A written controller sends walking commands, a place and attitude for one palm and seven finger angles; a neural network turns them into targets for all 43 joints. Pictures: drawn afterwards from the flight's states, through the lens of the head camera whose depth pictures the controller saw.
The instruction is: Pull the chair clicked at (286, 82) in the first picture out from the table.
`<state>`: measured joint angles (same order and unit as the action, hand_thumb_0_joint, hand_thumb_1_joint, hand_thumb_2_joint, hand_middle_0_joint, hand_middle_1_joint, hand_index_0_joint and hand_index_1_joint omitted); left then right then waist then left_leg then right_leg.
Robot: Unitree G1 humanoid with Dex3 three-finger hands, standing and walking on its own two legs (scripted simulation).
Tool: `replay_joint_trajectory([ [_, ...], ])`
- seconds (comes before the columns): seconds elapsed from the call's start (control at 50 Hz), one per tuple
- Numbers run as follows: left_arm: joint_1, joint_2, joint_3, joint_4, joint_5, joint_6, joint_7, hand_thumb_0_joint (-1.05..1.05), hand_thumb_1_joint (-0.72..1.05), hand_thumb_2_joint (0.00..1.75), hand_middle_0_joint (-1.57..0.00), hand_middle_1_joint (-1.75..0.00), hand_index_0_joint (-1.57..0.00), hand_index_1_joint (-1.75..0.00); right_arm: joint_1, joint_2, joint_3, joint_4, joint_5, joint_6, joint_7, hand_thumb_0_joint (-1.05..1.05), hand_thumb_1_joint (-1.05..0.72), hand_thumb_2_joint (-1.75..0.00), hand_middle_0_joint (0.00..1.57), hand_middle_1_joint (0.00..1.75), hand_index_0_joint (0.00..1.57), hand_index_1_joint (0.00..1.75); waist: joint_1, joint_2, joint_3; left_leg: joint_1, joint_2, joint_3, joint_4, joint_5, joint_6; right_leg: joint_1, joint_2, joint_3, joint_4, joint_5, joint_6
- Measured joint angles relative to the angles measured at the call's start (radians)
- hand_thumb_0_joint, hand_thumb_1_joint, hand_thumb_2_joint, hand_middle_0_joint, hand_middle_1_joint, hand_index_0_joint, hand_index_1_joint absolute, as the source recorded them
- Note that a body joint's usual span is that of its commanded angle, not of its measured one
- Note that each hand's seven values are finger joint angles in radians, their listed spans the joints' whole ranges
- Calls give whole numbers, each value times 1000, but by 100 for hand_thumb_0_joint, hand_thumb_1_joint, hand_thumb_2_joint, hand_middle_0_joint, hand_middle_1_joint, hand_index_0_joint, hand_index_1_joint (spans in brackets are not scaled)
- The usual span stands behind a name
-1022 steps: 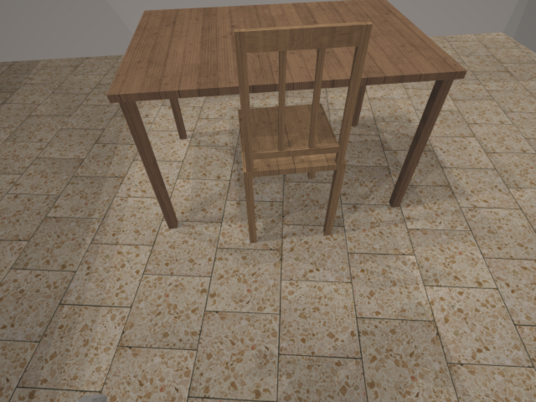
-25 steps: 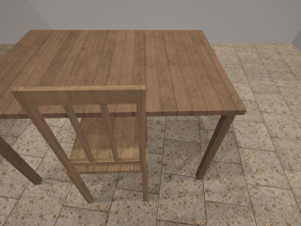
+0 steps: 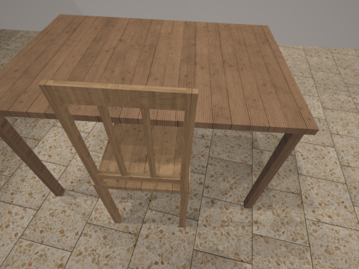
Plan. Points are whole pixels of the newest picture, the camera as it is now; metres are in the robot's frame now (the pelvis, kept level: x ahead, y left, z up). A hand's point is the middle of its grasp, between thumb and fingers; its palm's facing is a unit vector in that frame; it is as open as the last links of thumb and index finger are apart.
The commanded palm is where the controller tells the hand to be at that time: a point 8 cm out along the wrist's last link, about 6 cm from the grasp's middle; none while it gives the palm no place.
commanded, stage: come to a stop and stand still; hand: left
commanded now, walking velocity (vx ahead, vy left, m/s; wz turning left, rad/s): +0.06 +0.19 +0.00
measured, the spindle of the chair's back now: (115, 145) +0.46 +0.24 -0.06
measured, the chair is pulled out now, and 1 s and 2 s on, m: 0.00 0.00 0.00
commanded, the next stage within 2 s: look again from close up in 0.94 s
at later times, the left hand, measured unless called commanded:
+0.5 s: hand out of the picture +0.09 +0.25 -0.16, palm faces -0.07 -0.96 -0.27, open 7.4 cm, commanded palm none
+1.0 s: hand out of the picture +0.02 +0.20 -0.17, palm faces +0.00 -0.98 -0.20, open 7.3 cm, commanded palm none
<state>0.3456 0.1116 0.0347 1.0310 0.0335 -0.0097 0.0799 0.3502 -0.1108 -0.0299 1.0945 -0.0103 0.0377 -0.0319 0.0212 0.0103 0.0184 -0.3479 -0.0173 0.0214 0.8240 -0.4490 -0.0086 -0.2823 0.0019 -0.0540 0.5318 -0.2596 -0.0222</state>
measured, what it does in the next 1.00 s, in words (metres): steps on the spot: left foot, then right foot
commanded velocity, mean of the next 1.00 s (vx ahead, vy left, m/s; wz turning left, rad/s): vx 0.02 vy -0.07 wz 0.00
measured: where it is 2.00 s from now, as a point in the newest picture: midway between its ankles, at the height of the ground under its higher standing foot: outside the picture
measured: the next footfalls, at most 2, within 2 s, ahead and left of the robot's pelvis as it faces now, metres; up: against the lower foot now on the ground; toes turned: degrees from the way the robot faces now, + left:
left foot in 0.14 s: +0.04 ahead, +0.16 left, +0.00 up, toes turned -1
right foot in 0.46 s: +0.04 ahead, -0.04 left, +0.00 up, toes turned -4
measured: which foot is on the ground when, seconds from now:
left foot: up 0.00-0.12, down 0.14-1.00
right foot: down 0.00-0.14, up 0.16-0.44, down 0.46-1.00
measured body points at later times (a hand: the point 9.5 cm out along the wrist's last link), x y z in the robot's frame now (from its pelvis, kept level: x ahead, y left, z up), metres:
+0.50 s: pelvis +0.00 +0.05 +0.00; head +0.02 +0.05 +0.45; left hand +0.09 +0.30 -0.14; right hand -0.03 -0.17 -0.15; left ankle +0.00 +0.17 -0.73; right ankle -0.01 -0.05 -0.73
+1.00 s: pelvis +0.03 +0.03 +0.01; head +0.03 +0.03 +0.46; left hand +0.02 +0.25 -0.15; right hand +0.00 -0.17 -0.15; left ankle +0.00 +0.17 -0.73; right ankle -0.01 -0.05 -0.73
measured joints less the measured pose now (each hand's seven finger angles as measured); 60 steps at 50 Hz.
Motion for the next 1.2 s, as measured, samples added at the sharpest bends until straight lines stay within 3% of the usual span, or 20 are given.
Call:
replay_joint_trajectory([
  [0.06, -8, 23, 12, -26, 12, 10, 7, 0, 91, 90, -20, -30, -20, -30, -33, -22, -12, -57, -3, 10, 9, 1, -91, -90, 19, 30, 20, 30, 6, -22, 9, -71, 13, -38, 112, -6, -16, -35, -26, 9, 45, -11, 19],
  [0.1, -16, 45, 18, -41, 15, 23, 6, 0, 91, 90, -20, -30, -20, -30, -55, -33, -16, -94, -1, 1, 13, 1, -91, -90, 19, 30, 20, 30, 8, -48, 12, -54, 28, -40, 25, 30, -17, -60, -50, 28, 87, -25, 38],
  [0.14, -20, 65, 21, -59, 12, 38, 1, 0, 90, 90, -20, -30, -20, -30, -66, -45, -14, -126, -1, -26, 15, 1, -91, -90, 19, 30, 20, 30, 2, -61, 11, 14, 47, -29, -165, 109, -10, -92, -66, 47, 155, -56, 49],
  [0.16, -32, 79, 23, -63, 7, 47, -1, 0, 91, 90, -20, -30, -20, -30, -77, -42, -15, -130, -6, -40, 14, 1, -91, -90, 19, 30, 20, 30, -5, -81, 19, 17, 32, -13, -166, 116, -4, -111, -73, 74, 212, -118, 46],
  [0.22, -67, 116, 26, -62, -3, 72, -9, 1, 91, 90, -20, -30, -20, -30, -76, -14, 2, -133, -17, -55, 11, 1, -91, -90, 19, 30, 20, 30, -21, -113, 14, 33, 5, 14, -169, 125, 17, -168, -28, 133, 418, -202, 31],
  [0.28, -95, 130, 24, -81, 0, 67, -29, 1, 91, 90, -20, -30, -20, -30, -50, -4, 9, -113, -19, -48, 6, 1, -92, -90, 19, 30, 20, 30, -22, -101, -12, 62, -3, 13, -247, 165, 30, -188, 3, 106, 514, -167, 29],
  [0.34, -101, 131, 18, -113, -1, 57, -47, 1, 91, 90, -20, -30, -20, -30, -34, -12, 8, -95, -20, -42, 10, 1, -93, -90, 20, 30, 20, 30, -23, -78, -27, 89, -2, 19, -318, 198, 35, -150, 6, 69, 421, -161, 29],
  [0.4, -101, 127, 10, -130, -4, 55, -53, 0, 91, 90, -20, -30, -20, -30, -25, -25, 3, -91, -20, -42, 9, 1, -92, -90, 20, 30, 20, 30, -41, -57, -27, 101, 0, 33, -350, 210, 34, -86, 1, 58, 248, -157, 27],
  [0.46, -105, 121, 2, -134, -8, 47, -51, 0, 91, 90, -20, -30, -20, -30, -14, -37, 2, -85, -13, -41, 7, 1, -92, -90, 20, 30, 20, 30, -55, -46, -12, 93, 3, 45, -324, 190, 26, 7, -4, 68, 24, -43, 22],
  [0.5, -119, 103, -8, -112, -13, 42, -44, 0, 91, 90, -20, -30, -20, -30, -14, -48, -1, -65, -7, -36, 6, 1, -91, -90, 20, 30, 20, 30, -64, -11, 8, 95, 31, 33, -298, 170, 16, 37, 23, 54, -19, -7, 2],
  [0.62, -110, 61, -32, -62, -24, 20, -37, 0, 91, 90, -20, -30, -20, -30, 2, -43, 6, -4, 0, -27, 4, 1, -91, -90, 20, 30, 20, 30, -68, -7, 11, 140, 52, 22, -338, 172, -5, 85, 46, 45, -62, -13, -22],
  [0.94, -24, 30, -37, 43, -26, 1, -20, 0, 92, 90, -20, -30, -20, -30, -39, 3, 15, 55, 10, -46, -7, 1, -91, -90, 19, 30, 20, 30, -35, 0, -14, 200, 71, 11, -383, 168, -21, 158, 66, 36, -131, -7, -35],
  [1.0, -5, 17, -40, 54, -26, 0, -21, 0, 92, 90, -20, -30, -20, -30, -43, 1, 14, 61, 9, -48, -11, 1, -91, -90, 19, 30, 20, 30, -28, -1, -19, 202, 69, 11, -386, 168, -20, 162, 65, 36, -136, -6, -33],
  [1.1, 13, -11, -47, 46, -13, -24, -20, 0, 91, 90, -20, -30, -20, -30, -54, -40, 8, -12, -1, -37, 3, 2, -92, -90, 19, 30, 20, 30, -25, 30, 1, 107, 70, -11, -249, 125, 1, 103, 77, 28, -81, -18, -29],
  [1.2, 6, 3, -49, 51, -15, -7, -30, 0, 91, 90, -20, -30, -20, -30, -52, -44, 13, -38, -7, -56, 7, 1, -92, -90, 19, 30, 20, 30, -26, 3, -9, 119, 32, 8, -262, 112, 22, 80, 39, 44, -17, -55, -4],
])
